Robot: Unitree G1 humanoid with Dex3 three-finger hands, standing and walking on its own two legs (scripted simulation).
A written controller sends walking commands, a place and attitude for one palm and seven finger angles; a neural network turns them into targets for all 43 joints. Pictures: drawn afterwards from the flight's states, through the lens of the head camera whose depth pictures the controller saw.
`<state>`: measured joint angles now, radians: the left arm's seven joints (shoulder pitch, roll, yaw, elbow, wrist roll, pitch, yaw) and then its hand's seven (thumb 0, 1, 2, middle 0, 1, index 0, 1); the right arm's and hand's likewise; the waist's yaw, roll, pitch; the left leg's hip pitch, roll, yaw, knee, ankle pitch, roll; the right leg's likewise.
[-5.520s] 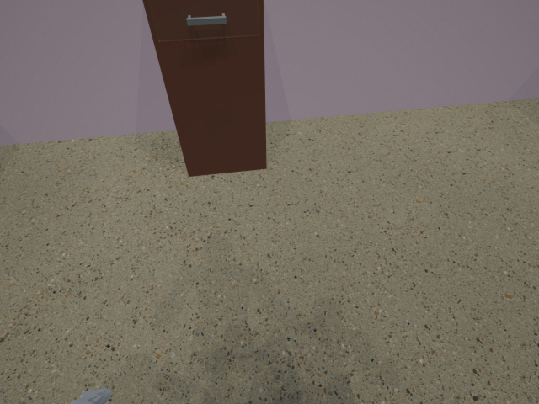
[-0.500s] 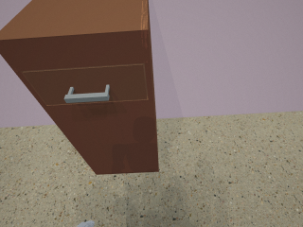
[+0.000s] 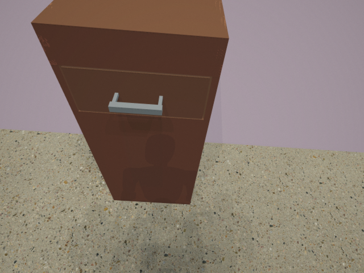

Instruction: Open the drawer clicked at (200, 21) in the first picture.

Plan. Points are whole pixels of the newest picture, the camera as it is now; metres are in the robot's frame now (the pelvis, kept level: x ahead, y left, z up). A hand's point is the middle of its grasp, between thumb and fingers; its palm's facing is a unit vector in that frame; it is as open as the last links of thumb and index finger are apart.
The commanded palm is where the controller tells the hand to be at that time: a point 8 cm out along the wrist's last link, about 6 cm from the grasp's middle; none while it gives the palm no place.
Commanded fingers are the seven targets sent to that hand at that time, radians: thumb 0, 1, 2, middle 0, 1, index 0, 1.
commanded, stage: come to a stop and stand still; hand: left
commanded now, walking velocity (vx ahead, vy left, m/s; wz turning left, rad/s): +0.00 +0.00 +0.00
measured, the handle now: (137, 103) +0.52 +0.18 +0.04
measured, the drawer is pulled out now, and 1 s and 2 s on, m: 0.00 0.00 0.00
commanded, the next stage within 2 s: look again from close up in 0.72 s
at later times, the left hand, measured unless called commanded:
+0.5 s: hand out of the picture -0.03 +0.14 -0.17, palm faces -0.01 -0.98 -0.19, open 7.3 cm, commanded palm none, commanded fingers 0.00 0.90 0.90 -0.20 -0.30 -0.20 -0.30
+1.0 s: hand out of the picture -0.03 +0.13 -0.18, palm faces +0.00 -0.98 -0.18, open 7.4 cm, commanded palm none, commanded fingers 0.00 0.90 0.90 -0.20 -0.30 -0.20 -0.30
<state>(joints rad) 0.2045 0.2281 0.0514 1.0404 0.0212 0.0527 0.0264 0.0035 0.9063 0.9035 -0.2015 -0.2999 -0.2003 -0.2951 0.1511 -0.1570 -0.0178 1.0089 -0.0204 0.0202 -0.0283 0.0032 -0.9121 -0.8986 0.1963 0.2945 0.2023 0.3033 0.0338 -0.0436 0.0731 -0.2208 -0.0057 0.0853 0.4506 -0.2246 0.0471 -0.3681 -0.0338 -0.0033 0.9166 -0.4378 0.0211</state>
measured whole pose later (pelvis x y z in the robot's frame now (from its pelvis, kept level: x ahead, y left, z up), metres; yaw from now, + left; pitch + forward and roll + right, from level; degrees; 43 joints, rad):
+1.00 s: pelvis -0.02 -0.02 -0.01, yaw +0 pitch -1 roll -1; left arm 0.33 0.10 -0.02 1.10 0.02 -0.03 0.05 0.01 0.90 0.90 -0.20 -0.30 -0.20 -0.30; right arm 0.32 -0.14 0.00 1.08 -0.02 -0.01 -0.02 0.02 -0.93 -0.90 0.20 0.29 0.20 0.30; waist -0.02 0.04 0.03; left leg -0.30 0.04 0.04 0.58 -0.26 0.00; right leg -0.17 0.01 -0.07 0.53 -0.35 -0.02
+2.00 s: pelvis -0.05 -0.05 -0.05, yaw +2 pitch +6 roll +0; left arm 0.29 0.39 -0.06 0.03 1.03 0.01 0.43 0.00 0.40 0.70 -0.26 -0.61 -0.26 -0.61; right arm 0.05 -0.24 -0.02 0.57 -0.06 0.04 -0.02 0.01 -0.91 -0.90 0.20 0.29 0.20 0.30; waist 0.10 0.04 -0.08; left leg -0.62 0.03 0.00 0.85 -0.33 -0.02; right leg -0.51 0.01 -0.09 0.88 -0.48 -0.06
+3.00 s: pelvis -0.03 -0.01 +0.00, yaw +1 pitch -1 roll +0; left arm -0.21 0.56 -0.05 -0.04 0.85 0.13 -0.08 0.00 -0.49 0.31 -0.32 -1.20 -0.32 -1.19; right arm 0.08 -0.25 0.03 0.64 0.02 0.14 -0.01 0.01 -0.91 -0.90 0.20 0.30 0.20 0.30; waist 0.09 0.10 0.01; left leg -0.25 -0.02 0.04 0.44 -0.17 0.03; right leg -0.15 -0.03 -0.06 0.46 -0.30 0.00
